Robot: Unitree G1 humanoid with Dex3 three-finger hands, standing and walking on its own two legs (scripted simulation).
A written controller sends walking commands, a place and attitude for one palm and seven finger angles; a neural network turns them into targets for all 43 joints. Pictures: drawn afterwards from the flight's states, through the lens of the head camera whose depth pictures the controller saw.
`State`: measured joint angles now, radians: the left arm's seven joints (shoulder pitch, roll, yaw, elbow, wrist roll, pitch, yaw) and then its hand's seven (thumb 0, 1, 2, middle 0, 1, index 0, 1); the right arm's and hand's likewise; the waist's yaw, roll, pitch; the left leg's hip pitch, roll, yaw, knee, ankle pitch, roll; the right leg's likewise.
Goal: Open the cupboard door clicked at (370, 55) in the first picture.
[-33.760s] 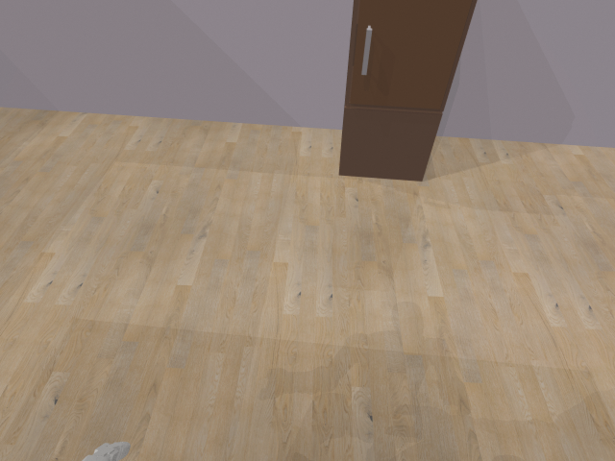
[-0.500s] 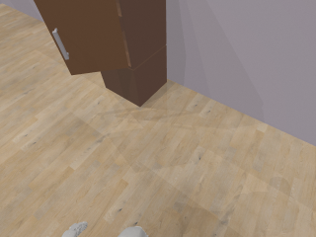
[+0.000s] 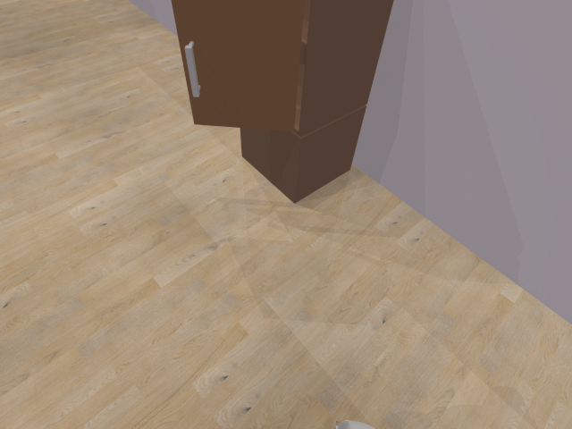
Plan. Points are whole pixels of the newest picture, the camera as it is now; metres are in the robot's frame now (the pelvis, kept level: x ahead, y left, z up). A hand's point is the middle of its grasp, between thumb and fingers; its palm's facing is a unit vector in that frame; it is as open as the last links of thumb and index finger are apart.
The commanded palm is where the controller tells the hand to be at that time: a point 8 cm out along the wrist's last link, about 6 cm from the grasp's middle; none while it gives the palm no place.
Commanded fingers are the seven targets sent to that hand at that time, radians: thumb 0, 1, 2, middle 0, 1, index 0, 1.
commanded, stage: take the last steps up to it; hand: left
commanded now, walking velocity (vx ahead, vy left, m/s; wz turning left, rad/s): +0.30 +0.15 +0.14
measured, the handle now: (194, 69) +1.15 +0.40 -0.11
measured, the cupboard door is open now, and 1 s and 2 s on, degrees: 47 47 47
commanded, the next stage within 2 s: come to a stop and stand still in 1.54 s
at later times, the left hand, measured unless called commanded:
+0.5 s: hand out of the picture +0.07 +0.15 -0.16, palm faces +0.19 -0.96 -0.19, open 7.3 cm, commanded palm none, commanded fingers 0.00 0.90 0.90 -0.20 -0.30 -0.20 -0.30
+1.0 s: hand (151, 286) +0.38 +0.30 -0.16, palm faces +0.11 -0.97 -0.19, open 7.4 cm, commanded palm none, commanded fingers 0.00 0.90 0.90 -0.20 -0.30 -0.20 -0.30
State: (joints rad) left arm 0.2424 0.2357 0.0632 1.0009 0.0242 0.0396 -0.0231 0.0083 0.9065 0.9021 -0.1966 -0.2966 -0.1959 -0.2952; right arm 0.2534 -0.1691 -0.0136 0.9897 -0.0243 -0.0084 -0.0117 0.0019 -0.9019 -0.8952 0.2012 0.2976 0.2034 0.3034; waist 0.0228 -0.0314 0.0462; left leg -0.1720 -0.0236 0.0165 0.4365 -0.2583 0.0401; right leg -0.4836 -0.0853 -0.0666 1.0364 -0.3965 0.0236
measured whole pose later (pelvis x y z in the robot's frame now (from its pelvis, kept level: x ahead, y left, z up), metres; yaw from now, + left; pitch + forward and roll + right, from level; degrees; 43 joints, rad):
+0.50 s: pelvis +0.13 -0.01 +0.01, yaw +6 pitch +0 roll +2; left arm 0.39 0.13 0.03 1.09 0.02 -0.07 0.00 0.00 0.92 0.90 -0.20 -0.30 -0.20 -0.30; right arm 0.22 -0.22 -0.06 1.04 -0.02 0.02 0.03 0.01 -0.91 -0.90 0.20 0.30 0.20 0.30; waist 0.03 0.00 0.04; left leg -0.58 0.09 0.04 0.90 -0.14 -0.06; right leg -0.05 -0.09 -0.18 0.29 -0.24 0.01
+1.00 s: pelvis +0.29 +0.10 +0.00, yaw +4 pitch +0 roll +1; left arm 0.14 0.19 0.07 0.98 0.03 0.00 -0.01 0.00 0.91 0.90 -0.19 -0.30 -0.19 -0.29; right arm 0.28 -0.18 -0.04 1.03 -0.03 -0.06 -0.02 -0.02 -0.93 -0.90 0.20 0.30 0.20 0.30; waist 0.01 -0.03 0.04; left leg -0.13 -0.03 0.19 0.33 -0.21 0.07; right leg -0.55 -0.11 -0.08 0.91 -0.24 0.01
